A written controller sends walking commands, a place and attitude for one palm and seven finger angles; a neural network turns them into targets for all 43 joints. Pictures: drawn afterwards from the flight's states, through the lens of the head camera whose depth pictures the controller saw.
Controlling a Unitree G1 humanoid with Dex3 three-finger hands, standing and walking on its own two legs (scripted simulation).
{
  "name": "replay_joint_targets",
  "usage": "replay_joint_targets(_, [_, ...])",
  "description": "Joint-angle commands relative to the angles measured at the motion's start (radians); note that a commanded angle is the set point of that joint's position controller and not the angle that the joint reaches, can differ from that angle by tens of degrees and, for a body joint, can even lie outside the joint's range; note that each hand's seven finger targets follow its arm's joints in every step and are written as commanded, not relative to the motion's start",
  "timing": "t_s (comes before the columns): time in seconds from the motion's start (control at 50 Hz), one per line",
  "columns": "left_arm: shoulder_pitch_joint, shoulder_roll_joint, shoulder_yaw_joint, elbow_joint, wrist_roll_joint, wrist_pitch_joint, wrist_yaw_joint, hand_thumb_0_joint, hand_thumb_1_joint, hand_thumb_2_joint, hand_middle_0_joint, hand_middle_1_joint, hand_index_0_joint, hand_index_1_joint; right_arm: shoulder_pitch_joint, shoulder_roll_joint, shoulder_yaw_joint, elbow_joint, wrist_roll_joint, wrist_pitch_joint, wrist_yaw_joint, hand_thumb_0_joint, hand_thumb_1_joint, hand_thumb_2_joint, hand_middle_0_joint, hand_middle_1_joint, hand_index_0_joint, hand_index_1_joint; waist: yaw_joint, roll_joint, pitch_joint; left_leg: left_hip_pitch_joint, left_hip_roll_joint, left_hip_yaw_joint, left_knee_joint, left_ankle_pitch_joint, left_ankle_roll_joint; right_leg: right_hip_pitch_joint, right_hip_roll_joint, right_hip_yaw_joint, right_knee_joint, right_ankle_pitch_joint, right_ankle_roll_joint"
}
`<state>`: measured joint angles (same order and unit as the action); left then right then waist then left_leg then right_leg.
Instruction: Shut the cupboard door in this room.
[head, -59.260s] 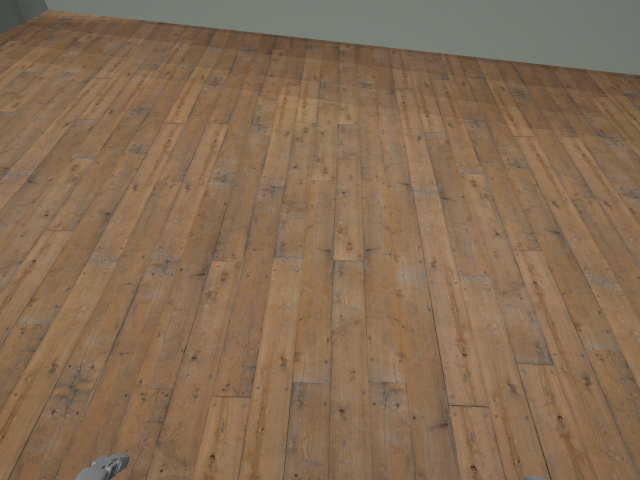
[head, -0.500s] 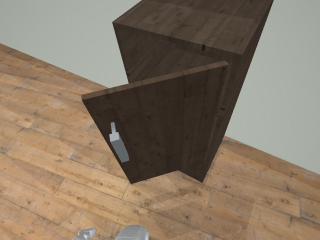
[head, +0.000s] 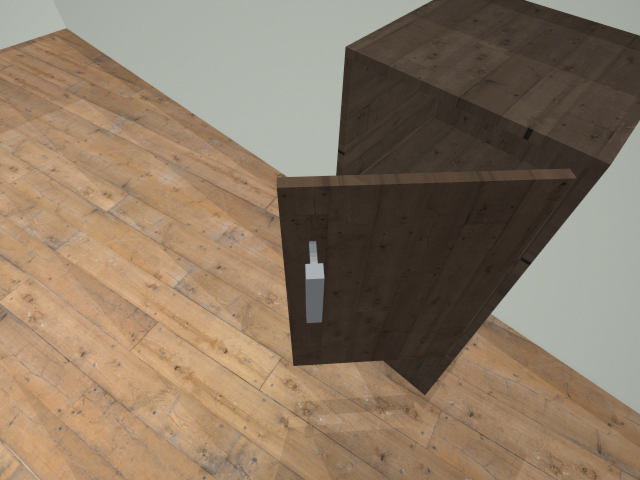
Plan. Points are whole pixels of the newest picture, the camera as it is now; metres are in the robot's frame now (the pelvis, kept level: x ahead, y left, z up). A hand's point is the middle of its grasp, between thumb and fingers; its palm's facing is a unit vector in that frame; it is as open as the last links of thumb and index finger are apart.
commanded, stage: stand and wait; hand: left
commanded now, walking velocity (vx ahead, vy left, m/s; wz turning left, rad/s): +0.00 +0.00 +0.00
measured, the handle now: (313, 282) +0.38 +0.05 -0.02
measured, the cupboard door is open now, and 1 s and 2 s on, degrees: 46 46 46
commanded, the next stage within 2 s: turn or walk to find it in 0.36 s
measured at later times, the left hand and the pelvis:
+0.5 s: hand out of the picture +0.04 +0.16 -0.17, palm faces +0.06 -0.98 -0.21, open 7.3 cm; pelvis +0.01 -0.02 +0.00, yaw +1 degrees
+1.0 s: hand out of the picture +0.04 +0.18 -0.17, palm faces +0.25 -0.93 -0.26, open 7.4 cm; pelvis +0.00 -0.04 -0.01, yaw +12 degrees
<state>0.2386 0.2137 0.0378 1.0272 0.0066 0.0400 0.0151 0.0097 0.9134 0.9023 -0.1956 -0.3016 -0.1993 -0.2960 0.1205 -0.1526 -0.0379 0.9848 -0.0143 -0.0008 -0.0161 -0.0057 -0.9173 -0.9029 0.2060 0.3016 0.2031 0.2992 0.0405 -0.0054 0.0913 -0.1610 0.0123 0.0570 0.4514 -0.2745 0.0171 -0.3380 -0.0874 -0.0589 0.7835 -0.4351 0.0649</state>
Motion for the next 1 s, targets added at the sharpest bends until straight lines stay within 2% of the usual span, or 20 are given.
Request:
replay_joint_targets(0.0, [0.076,0.038,0.003,-0.011,0.007,-0.039,0.008,0.0,0.9,0.9,-0.2,-0.3,-0.2,-0.3,0.06,-0.153,-0.036,-0.001,0.0,-0.005,-0.011,0.0,-0.9,-0.9,0.2,0.3,0.2,0.3,-0.012,0.129,-0.093,0.021,0.194,-0.129,-0.046,0.429,0.076,0.137,0.017,-0.035,-0.293,0.204,-0.003])
replay_joint_targets(0.02, [0.102,0.064,0.005,-0.001,0.008,-0.05,0.011,0.0,0.9,0.9,-0.2,-0.3,-0.2,-0.3,0.059,-0.131,-0.031,0.005,0.005,-0.008,-0.008,0.0,-0.9,-0.9,0.2,0.3,0.2,0.3,0.001,0.087,-0.094,-0.011,0.148,-0.114,0.001,0.337,0.035,0.199,-0.011,0.001,-0.405,0.323,-0.012])
replay_joint_targets(0.04, [0.097,0.103,0.007,0.006,0.013,-0.061,0.016,0.0,0.9,0.9,-0.2,-0.3,-0.2,-0.3,0.082,-0.088,-0.023,0.003,0.011,-0.01,-0.005,0.0,-0.9,-0.9,0.2,0.3,0.2,0.3,-0.021,-0.029,-0.104,-0.068,0.088,-0.067,0.049,0.184,-0.012,0.243,-0.112,0.118,-0.421,0.466,-0.051])
replay_joint_targets(0.06, [0.069,0.133,0.006,0.003,0.013,-0.062,0.014,0.0,0.9,0.9,-0.2,-0.3,-0.2,-0.3,0.096,-0.065,-0.016,0.001,0.015,-0.007,0.002,0.0,-0.9,-0.9,0.2,0.3,0.2,0.3,-0.04,-0.084,-0.087,-0.08,0.029,-0.034,0.047,0.004,-0.031,0.211,-0.195,0.165,-0.433,0.526,-0.099])
replay_joint_targets(0.08, [0.044,0.145,0.013,0.0,0.009,-0.065,0.011,0.0,0.9,0.9,-0.2,-0.3,-0.2,-0.3,0.101,-0.069,-0.018,0.01,0.01,0.008,-0.002,0.0,-0.9,-0.9,0.2,0.3,0.2,0.3,-0.044,-0.221,-0.071,-0.044,0.007,-0.017,0.072,-0.091,-0.044,0.129,-0.211,0.201,-0.477,0.45,-0.142])
replay_joint_targets(0.1, [0.022,0.132,0.015,-0.005,0.01,-0.064,0.011,0.0,0.9,0.9,-0.2,-0.3,-0.2,-0.3,0.105,-0.073,-0.022,0.019,0.003,0.018,-0.004,0.0,-0.9,-0.9,0.2,0.3,0.2,0.3,-0.039,-0.291,-0.034,-0.035,0.011,-0.029,0.103,-0.141,-0.042,0.07,-0.204,0.213,-0.522,0.356,-0.164])
replay_joint_targets(0.16, [-0.014,0.086,0.009,-0.002,0.004,-0.058,0.014,0.0,0.9,0.9,-0.2,-0.3,-0.2,-0.3,0.168,-0.063,-0.008,0.064,-0.003,0.006,-0.008,0.0,-0.9,-0.9,0.2,0.3,0.2,0.3,-0.059,-0.151,-0.045,0.016,0.035,-0.05,0.002,0.046,-0.032,0.08,-0.138,0.129,-0.452,0.366,-0.137])
replay_joint_targets(0.22, [-0.014,0.063,0.005,0.005,-0.002,-0.053,0.014,0.0,0.9,0.9,-0.2,-0.3,-0.2,-0.3,0.164,-0.071,0.002,0.092,-0.003,-0.011,-0.008,0.0,-0.9,-0.9,0.2,0.3,0.2,0.3,-0.035,-0.02,-0.063,0.027,0.081,-0.081,-0.083,0.159,-0.025,0.119,-0.06,0.057,-0.425,0.278,-0.08])
replay_joint_targets(0.26, [0.006,0.056,0.001,0.017,-0.003,-0.052,0.015,0.0,0.9,0.9,-0.2,-0.3,-0.2,-0.3,0.159,-0.075,0.007,0.102,-0.002,-0.019,-0.011,0.0,-0.9,-0.9,0.2,0.3,0.2,0.3,-0.024,0.031,-0.054,0.001,0.09,-0.089,-0.098,0.196,-0.022,0.162,-0.051,0.054,-0.417,0.333,-0.072])
replay_joint_targets(0.38, [0.021,0.054,0.0,0.034,-0.007,-0.05,0.02,0.0,0.9,0.9,-0.2,-0.3,-0.2,-0.3,0.196,-0.068,0.011,0.122,0.0,-0.019,-0.017,0.0,-0.9,-0.9,0.2,0.3,0.2,0.3,-0.021,0.036,-0.061,-0.013,0.091,-0.082,-0.098,0.215,-0.026,0.217,-0.06,0.029,-0.401,0.408,-0.075])
replay_joint_targets(0.56, [0.0,0.059,0.031,-0.008,0.001,-0.027,0.022,0.0,0.9,0.9,-0.2,-0.3,-0.2,-0.3,0.179,-0.084,-0.012,0.079,0.0,0.006,-0.014,0.0,-0.9,-0.9,0.2,0.3,0.2,0.3,-0.022,0.01,-0.03,-0.12,0.089,-0.143,-0.039,0.148,-0.003,0.153,-0.072,-0.015,-0.335,0.247,-0.063])
replay_joint_targets(0.7, [-0.026,0.103,0.057,-0.059,0.011,-0.02,0.02,0.0,0.9,0.9,-0.2,-0.3,-0.2,-0.3,0.173,-0.085,-0.032,0.027,-0.003,0.018,-0.006,0.0,-0.9,-0.9,0.2,0.3,0.2,0.3,-0.037,-0.081,-0.066,-0.138,0.043,-0.111,0.116,0.103,-0.012,0.09,-0.18,0.01,-0.348,0.183,-0.112])
replay_joint_targets(0.76, [-0.052,0.096,0.062,-0.089,0.012,-0.014,0.016,0.0,0.9,0.9,-0.2,-0.3,-0.2,-0.3,0.163,-0.112,-0.038,-0.004,-0.008,0.017,-0.004,0.0,-0.9,-0.9,0.2,0.3,0.2,0.3,-0.043,-0.004,-0.069,-0.153,0.07,-0.193,0.074,0.133,0.012,0.057,-0.139,-0.038,-0.268,0.135,-0.084])
replay_joint_targets(0.78, [-0.055,0.085,0.062,-0.099,0.011,-0.013,0.014,0.0,0.9,0.9,-0.2,-0.3,-0.2,-0.3,0.165,-0.13,-0.041,-0.016,-0.01,0.014,-0.003,0.0,-0.9,-0.9,0.2,0.3,0.2,0.3,-0.048,0.064,-0.077,-0.164,0.097,-0.272,0.021,0.167,0.032,0.057,-0.09,-0.067,-0.198,0.125,-0.061])
replay_joint_targets(0.8, [-0.05,0.063,0.059,-0.108,0.006,-0.013,0.014,0.0,0.9,0.9,-0.2,-0.3,-0.2,-0.3,0.158,-0.165,-0.048,-0.027,-0.013,0.008,-0.007,0.0,-0.9,-0.9,0.2,0.3,0.2,0.3,-0.047,0.177,-0.078,-0.156,0.163,-0.403,-0.062,0.196,0.075,0.036,-0.018,-0.092,-0.093,0.105,-0.031])
replay_joint_targets(0.82, [-0.068,0.051,0.051,-0.121,0.006,-0.013,0.012,0.0,0.9,0.9,-0.2,-0.3,-0.2,-0.3,0.162,-0.188,-0.054,-0.031,-0.013,0.002,-0.013,0.0,-0.9,-0.9,0.2,0.3,0.2,0.3,-0.053,0.225,-0.082,-0.102,0.226,-0.519,-0.116,0.287,0.139,-0.025,0.032,-0.071,0.021,-0.017,-0.02])
replay_joint_targets(0.84, [-0.082,0.047,0.048,-0.133,0.006,-0.014,0.013,0.0,0.9,0.9,-0.2,-0.3,-0.2,-0.3,0.177,-0.208,-0.061,-0.035,-0.013,-0.001,-0.018,0.0,-0.9,-0.9,0.2,0.3,0.2,0.3,-0.068,0.256,-0.097,-0.04,0.257,-0.564,-0.127,0.369,0.186,-0.103,0.037,-0.015,0.116,-0.124,-0.023])
replay_joint_targets(0.88, [-0.095,0.049,0.049,-0.143,0.001,-0.015,0.01,0.0,0.9,0.9,-0.2,-0.3,-0.2,-0.3,0.145,-0.217,-0.063,-0.05,-0.018,0.005,-0.024,0.0,-0.9,-0.9,0.2,0.3,0.2,0.3,-0.056,0.23,-0.106,0.01,0.247,-0.531,-0.08,0.453,0.204,-0.151,0.04,0.037,0.149,-0.129,-0.023])
replay_joint_targets(0.92, [-0.088,0.041,0.042,-0.145,-0.003,-0.019,0.003,0.0,0.9,0.9,-0.2,-0.3,-0.2,-0.3,0.124,-0.217,-0.064,-0.068,-0.018,0.009,-0.025,0.0,-0.9,-0.9,0.2,0.3,0.2,0.3,-0.051,0.167,-0.138,0.042,0.204,-0.48,-0.034,0.523,0.182,-0.111,0.066,0.026,0.046,-0.091,-0.02])
replay_joint_targets(0.98, [0.016,0.048,0.036,-0.117,-0.008,-0.033,0.005,0.0,0.9,0.9,-0.2,-0.3,-0.2,-0.3,0.085,-0.219,-0.063,-0.083,-0.012,0.017,-0.019,0.0,-0.9,-0.9,0.2,0.3,0.2,0.3,-0.008,0.149,-0.196,0.009,0.133,-0.396,0.046,0.51,0.106,0.098,0.086,-0.004,-0.28,0.122,-0.011])
